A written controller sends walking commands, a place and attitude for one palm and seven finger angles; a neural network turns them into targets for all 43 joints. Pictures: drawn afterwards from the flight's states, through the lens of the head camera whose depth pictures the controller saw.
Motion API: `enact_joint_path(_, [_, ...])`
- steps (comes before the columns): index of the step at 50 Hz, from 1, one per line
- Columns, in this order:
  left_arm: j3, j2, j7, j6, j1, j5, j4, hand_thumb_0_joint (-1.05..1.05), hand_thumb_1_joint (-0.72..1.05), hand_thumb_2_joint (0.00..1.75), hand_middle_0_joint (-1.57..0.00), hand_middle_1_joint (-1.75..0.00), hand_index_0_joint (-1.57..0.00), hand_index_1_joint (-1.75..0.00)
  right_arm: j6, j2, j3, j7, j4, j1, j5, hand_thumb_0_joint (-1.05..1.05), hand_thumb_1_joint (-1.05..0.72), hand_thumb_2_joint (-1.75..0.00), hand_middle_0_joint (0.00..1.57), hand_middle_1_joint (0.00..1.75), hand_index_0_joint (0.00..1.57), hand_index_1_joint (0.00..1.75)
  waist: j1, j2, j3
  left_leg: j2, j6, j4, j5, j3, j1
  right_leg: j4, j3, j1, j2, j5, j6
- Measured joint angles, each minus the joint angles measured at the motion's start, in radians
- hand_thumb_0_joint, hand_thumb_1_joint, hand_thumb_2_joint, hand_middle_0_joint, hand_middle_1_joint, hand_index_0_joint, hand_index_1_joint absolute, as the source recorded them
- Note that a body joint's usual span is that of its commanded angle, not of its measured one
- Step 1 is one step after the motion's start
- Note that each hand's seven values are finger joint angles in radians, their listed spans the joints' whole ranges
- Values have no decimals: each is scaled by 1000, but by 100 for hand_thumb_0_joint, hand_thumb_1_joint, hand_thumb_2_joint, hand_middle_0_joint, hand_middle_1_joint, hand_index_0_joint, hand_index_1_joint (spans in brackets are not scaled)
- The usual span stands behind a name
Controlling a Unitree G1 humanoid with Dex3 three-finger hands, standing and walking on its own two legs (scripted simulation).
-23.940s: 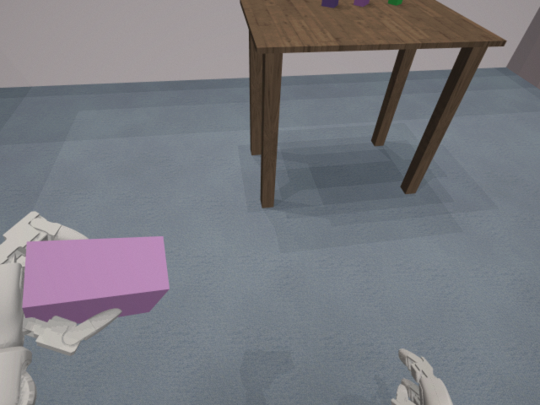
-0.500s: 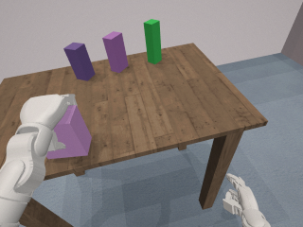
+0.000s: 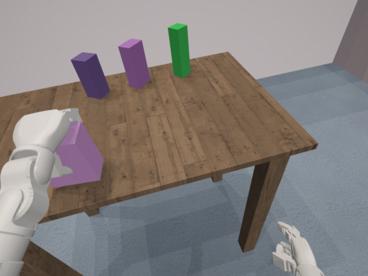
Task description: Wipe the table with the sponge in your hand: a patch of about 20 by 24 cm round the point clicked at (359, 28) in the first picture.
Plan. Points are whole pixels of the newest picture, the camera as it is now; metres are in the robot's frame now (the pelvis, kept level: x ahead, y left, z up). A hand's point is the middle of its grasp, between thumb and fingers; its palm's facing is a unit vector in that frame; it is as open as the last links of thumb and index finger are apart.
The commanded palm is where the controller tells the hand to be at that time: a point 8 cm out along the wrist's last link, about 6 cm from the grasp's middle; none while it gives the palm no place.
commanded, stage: lower the sponge onto the table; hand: left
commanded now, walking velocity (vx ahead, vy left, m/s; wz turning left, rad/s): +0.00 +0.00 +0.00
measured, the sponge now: (71, 162) +0.28 +0.31 +0.11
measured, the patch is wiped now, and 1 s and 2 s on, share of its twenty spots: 0.10 0.25 0.40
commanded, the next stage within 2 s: wipe forward along the first lane in 0.36 s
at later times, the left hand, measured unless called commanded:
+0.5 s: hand (61, 155) +0.27 +0.31 +0.15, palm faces +0.07 -0.03 -1.00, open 10.4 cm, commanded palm +0.24 +0.31 +0.21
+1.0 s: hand (63, 136) +0.33 +0.34 +0.15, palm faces -0.05 +0.00 -1.00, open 10.4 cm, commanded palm +0.30 +0.34 +0.19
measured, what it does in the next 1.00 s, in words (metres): stands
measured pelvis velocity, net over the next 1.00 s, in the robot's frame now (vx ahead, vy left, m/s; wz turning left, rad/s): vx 0.01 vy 0.00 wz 0.02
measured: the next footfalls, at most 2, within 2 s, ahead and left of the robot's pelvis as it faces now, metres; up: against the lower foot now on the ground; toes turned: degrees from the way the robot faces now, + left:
none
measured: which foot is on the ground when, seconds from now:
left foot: down 0.00-1.00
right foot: down 0.00-1.00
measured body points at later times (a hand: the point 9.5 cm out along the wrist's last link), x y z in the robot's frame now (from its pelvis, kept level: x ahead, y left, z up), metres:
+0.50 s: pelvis +0.00 +0.01 +0.00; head +0.00 -0.04 +0.45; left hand +0.26 +0.31 +0.20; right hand +0.25 -0.19 -0.09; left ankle +0.00 +0.11 -0.74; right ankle +0.02 -0.08 -0.74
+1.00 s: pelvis +0.01 +0.00 +0.00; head +0.02 -0.05 +0.45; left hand +0.33 +0.34 +0.20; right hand +0.20 -0.25 -0.11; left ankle +0.00 +0.11 -0.74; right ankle +0.02 -0.08 -0.74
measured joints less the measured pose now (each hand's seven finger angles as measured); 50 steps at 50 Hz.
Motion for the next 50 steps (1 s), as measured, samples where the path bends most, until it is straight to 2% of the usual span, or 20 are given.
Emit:
enact_joint_path(4, [24,-8,16,90,-23,10,63,0,-52,103,-70,-129,-72,-129,16,1,2,17,3,-18,3,1,-91,-90,20,30,21,30,-9,5,-4,0,0,-7,6,6,-8,-3,6,-11,1,6,1])
enact_joint_path(7, [23,-13,-11,138,0,18,62,0,-52,103,-70,-129,-72,-129,23,-8,0,23,-7,-24,3,1,-91,-90,20,30,21,30,-17,15,-9,-3,4,-5,6,5,-17,1,5,-21,-3,5,5])
enact_joint_path(9, [12,-16,-38,144,29,17,41,0,-52,103,-70,-129,-72,-129,25,-15,-1,22,-14,-25,5,1,-91,-90,20,30,21,30,-19,19,-11,-6,7,-2,5,3,-21,5,3,-24,-6,2,7])
enact_joint_path(14, [-10,-21,-50,77,65,29,-27,0,-52,103,-70,-130,-72,-129,11,-21,-5,6,-22,-12,0,1,-91,-90,20,30,21,30,-7,14,-10,-11,10,4,-1,-6,-15,7,-6,-13,-11,-6,10])
enact_joint_path(17, [-20,-26,-31,39,65,24,-37,0,-52,103,-70,-130,-72,-129,5,-15,-6,4,-17,-12,-2,1,-91,-90,20,30,20,30,-2,9,-11,-11,9,3,-3,-9,-8,3,-8,-4,-11,-7,9])
enact_joint_path(26, [-24,-50,16,75,63,39,-20,-1,-52,103,-70,-130,-72,-129,20,1,3,21,-16,-28,-2,1,-91,-90,20,30,21,30,0,10,-13,-8,8,-14,3,-1,-2,-8,1,-3,-8,-1,8])
enact_joint_path(32, [-26,-39,5,103,-11,48,75,0,-52,103,-70,-130,-72,-129,29,-1,10,14,-5,-30,5,1,-91,-90,20,30,21,30,-10,6,-13,-7,5,-15,6,-11,-12,-13,-9,-8,-7,0,5])
enact_joint_path(36, [-19,-27,-19,95,-68,56,149,0,-52,103,-69,-130,-72,-129,30,-8,10,5,-2,-20,9,1,-91,-90,20,30,21,30,-22,1,-15,-5,3,-11,6,-18,-24,-14,-16,-16,-5,0,3])
enact_joint_path(43, [-9,-8,-50,40,-136,82,253,1,-52,103,-69,-130,-72,-130,32,-28,-6,-3,-5,22,11,1,-91,-90,20,30,21,30,-46,-2,-19,-2,0,3,-4,-26,-44,-11,-23,-29,-1,-5,-1])
enact_joint_path(50, [39,23,-54,-37,-168,75,342,1,-52,103,-69,-130,-72,-130,46,-39,-22,-4,-2,68,12,1,-91,-90,20,30,21,30,-65,-6,-27,6,-3,24,-21,-22,-66,3,-20,-51,6,-16,-4])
